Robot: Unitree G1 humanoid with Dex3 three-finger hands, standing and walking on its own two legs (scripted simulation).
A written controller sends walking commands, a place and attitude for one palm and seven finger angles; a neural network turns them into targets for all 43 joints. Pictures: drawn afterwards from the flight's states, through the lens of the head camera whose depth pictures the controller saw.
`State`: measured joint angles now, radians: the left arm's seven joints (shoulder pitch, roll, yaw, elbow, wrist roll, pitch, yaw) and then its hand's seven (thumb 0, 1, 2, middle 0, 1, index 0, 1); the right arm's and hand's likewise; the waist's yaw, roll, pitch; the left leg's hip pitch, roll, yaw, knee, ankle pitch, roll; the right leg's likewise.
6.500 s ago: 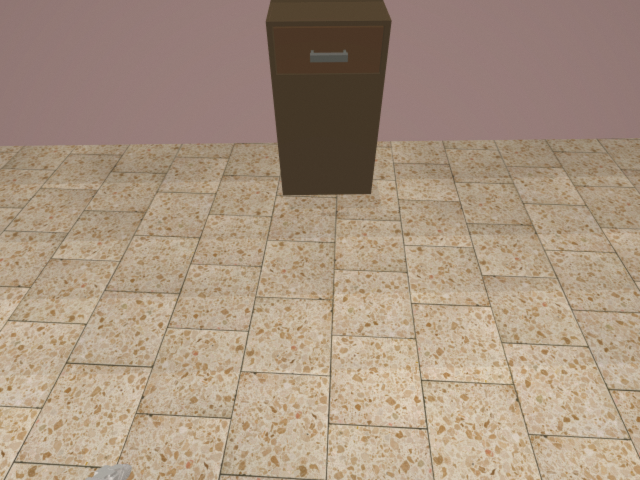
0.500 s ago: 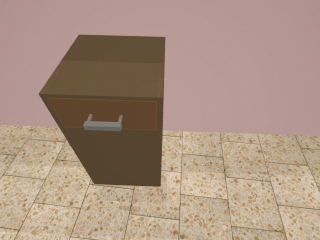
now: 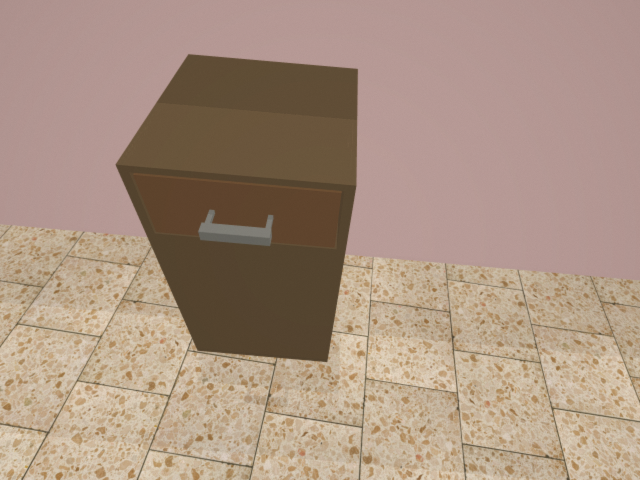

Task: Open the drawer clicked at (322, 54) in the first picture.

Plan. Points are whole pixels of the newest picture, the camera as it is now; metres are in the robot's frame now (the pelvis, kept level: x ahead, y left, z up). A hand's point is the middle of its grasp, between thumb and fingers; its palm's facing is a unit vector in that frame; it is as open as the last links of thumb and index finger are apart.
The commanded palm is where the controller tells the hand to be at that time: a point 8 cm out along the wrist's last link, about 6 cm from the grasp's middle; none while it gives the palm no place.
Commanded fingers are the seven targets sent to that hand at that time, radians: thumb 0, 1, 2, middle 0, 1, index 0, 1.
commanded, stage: come to a stop and stand still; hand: left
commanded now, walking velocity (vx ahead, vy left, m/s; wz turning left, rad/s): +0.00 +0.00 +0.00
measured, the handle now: (238, 225) +0.56 +0.20 -0.09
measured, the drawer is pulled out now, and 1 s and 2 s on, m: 0.00 0.00 0.00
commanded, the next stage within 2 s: look again from close up in 0.64 s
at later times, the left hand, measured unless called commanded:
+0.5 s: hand out of the picture -0.04 +0.13 -0.17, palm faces +0.02 -0.99 -0.16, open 7.4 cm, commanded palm none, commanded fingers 0.00 0.90 0.90 -0.20 -0.30 -0.20 -0.30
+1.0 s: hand out of the picture +0.00 +0.16 -0.18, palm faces +0.03 -0.98 -0.21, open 7.3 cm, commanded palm none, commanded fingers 0.00 0.90 0.90 -0.20 -0.30 -0.20 -0.30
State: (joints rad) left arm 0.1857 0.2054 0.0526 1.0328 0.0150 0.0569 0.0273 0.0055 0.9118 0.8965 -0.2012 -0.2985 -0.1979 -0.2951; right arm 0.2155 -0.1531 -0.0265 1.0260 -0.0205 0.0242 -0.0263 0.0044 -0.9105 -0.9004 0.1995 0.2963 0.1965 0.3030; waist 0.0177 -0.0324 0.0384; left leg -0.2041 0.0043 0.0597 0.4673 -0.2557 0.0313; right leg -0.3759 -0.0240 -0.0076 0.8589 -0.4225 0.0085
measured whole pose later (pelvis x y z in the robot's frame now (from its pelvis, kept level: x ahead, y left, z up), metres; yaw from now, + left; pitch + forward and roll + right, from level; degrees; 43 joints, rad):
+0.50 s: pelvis -0.03 -0.02 +0.00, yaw -1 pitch -2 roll +0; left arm 0.30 0.11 -0.01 1.14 0.00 0.01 0.04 0.01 0.91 0.90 -0.20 -0.30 -0.20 -0.30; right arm 0.32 -0.14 0.00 1.16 -0.01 0.01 -0.02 0.00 -0.91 -0.90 0.20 0.30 0.20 0.30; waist -0.01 0.00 0.02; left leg -0.20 0.03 0.06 0.39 -0.17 -0.01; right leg -0.15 0.01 -0.04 0.42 -0.25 -0.03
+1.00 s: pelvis -0.01 -0.01 -0.01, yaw +0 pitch -1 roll +0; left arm 0.31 0.13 -0.01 1.08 0.01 -0.03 0.05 0.01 0.92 0.90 -0.20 -0.30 -0.20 -0.30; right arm 0.33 -0.14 0.01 1.08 -0.02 -0.02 -0.02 0.02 -0.93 -0.90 0.20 0.30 0.20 0.30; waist -0.01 0.03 0.00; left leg -0.27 0.02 0.04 0.57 -0.29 0.01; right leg -0.19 0.00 -0.05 0.55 -0.35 -0.02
